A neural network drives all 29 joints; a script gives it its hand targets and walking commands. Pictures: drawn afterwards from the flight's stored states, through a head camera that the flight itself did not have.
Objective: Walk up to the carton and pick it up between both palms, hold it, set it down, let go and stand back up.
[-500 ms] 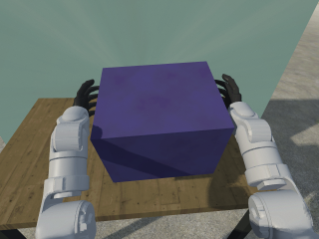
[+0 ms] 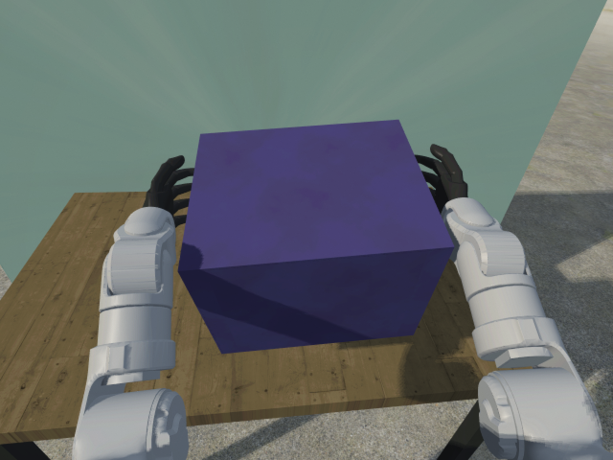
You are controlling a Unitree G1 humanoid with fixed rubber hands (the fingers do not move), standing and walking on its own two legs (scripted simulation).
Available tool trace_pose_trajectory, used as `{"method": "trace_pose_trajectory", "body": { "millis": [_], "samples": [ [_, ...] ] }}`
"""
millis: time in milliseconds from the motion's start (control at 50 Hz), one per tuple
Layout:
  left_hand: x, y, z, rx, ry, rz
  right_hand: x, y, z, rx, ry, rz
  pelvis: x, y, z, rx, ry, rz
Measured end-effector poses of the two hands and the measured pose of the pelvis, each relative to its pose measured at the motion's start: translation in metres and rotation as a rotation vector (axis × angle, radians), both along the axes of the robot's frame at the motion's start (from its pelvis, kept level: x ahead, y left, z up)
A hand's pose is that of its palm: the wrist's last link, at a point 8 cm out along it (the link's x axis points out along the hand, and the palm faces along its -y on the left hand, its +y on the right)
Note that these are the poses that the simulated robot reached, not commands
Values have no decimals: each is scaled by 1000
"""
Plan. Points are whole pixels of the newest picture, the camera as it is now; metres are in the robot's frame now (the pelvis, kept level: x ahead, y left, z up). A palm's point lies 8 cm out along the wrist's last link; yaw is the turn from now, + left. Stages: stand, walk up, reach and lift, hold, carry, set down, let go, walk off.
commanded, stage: hold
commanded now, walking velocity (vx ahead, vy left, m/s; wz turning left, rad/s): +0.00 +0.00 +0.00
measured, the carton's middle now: (309, 237) +0.37 +0.00 +0.15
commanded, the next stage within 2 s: none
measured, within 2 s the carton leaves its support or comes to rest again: neither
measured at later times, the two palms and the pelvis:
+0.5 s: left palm (159, 216) +0.37 +0.19 +0.19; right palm (441, 203) +0.37 -0.18 +0.21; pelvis +0.01 +0.00 +0.00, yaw +0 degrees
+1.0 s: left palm (162, 215) +0.36 +0.18 +0.20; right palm (450, 203) +0.36 -0.18 +0.22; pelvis +0.00 -0.01 +0.00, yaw +0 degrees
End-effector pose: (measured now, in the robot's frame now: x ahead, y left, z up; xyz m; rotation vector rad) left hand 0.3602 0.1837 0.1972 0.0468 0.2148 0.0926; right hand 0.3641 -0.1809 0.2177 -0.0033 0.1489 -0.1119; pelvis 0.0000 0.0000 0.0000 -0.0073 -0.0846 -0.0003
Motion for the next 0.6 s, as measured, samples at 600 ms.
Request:
{"method": "trace_pose_trajectory", "body": {
  "millis": [600],
  "samples": [
    [3, 5, -4, 12, -11, 8, 7, 6, -5, -2, -12, 5, 9, 0, 0, -2, 10, 6]
  ]
}}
